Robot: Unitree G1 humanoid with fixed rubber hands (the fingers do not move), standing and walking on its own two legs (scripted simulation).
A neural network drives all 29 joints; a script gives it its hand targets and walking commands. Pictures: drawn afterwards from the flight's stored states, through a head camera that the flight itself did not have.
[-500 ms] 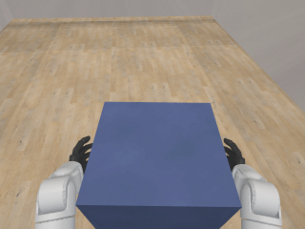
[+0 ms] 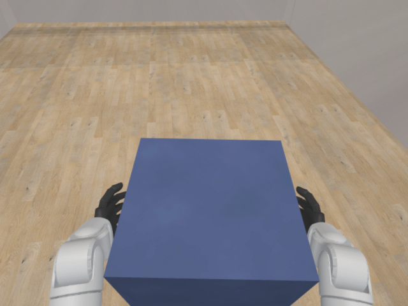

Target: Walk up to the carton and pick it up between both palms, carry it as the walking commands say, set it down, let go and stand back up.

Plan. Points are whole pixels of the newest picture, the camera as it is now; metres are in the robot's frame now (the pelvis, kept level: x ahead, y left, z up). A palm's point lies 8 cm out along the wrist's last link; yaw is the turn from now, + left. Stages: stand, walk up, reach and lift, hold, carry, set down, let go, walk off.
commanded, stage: carry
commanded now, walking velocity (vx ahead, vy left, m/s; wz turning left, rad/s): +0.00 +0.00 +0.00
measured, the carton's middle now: (208, 232) +0.27 +0.00 -0.02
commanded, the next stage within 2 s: hold in 1.26 s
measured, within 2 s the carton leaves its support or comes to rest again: neither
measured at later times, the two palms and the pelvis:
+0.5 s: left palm (106, 220) +0.26 +0.19 +0.04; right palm (308, 225) +0.26 -0.19 +0.05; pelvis +0.01 +0.00 +0.00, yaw +0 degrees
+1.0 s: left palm (106, 218) +0.27 +0.19 +0.04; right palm (308, 224) +0.26 -0.19 +0.05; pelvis +0.01 +0.01 +0.00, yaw +0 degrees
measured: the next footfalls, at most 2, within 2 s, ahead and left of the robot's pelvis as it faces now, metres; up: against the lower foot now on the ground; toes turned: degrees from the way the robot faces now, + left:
none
